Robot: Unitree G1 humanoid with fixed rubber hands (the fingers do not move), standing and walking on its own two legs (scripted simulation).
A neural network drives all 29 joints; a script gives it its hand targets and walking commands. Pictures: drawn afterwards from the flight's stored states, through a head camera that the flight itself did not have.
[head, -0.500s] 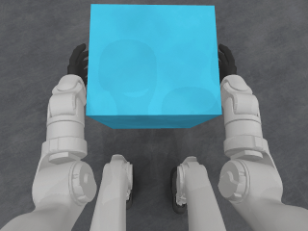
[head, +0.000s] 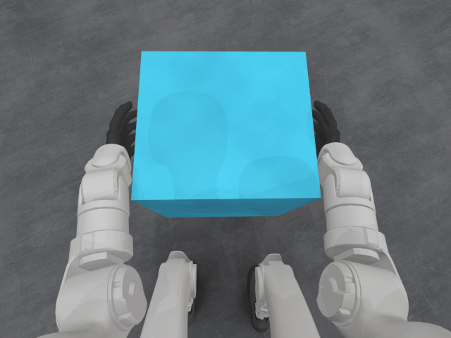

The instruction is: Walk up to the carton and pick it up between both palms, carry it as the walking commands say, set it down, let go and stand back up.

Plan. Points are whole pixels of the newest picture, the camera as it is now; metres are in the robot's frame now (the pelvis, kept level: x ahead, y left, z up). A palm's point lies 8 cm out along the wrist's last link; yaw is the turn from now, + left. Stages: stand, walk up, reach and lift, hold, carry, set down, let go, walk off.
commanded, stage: reach and lift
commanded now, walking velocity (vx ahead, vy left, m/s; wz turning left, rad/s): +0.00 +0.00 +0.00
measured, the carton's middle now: (223, 150) +0.46 +0.02 -0.12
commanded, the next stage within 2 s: none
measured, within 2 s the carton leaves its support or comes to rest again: neither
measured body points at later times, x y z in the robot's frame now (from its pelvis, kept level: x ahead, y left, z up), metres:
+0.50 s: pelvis +0.01 +0.00 +0.06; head +0.20 +0.01 +0.47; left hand +0.42 +0.19 +0.00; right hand +0.43 -0.16 +0.01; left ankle +0.08 +0.12 -0.58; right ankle +0.07 -0.12 -0.58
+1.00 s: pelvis +0.03 +0.00 +0.12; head +0.18 +0.01 +0.55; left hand +0.40 +0.19 +0.08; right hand +0.41 -0.17 +0.08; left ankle +0.08 +0.12 -0.58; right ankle +0.07 -0.12 -0.58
